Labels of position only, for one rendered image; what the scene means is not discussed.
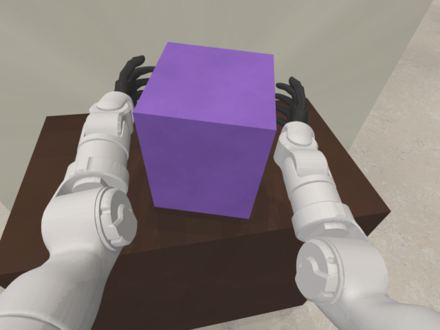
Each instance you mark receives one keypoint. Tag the right robot upper arm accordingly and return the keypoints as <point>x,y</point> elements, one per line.
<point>347,279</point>

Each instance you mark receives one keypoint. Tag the pedestal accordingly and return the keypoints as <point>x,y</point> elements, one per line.
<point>185,270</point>

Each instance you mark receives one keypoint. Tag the robot right forearm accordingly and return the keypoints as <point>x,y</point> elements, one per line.
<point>316,204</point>

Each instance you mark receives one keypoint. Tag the left robot upper arm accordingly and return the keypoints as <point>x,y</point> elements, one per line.
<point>84,233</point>

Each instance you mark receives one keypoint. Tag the left robot hand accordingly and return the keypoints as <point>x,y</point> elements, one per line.
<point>128,82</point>

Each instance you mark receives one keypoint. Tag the robot left forearm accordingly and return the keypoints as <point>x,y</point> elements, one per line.
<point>103,149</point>

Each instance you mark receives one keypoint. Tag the right robot hand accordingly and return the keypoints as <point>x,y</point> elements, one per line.
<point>297,104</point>

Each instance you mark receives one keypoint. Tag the carton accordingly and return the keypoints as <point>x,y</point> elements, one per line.
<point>206,121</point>

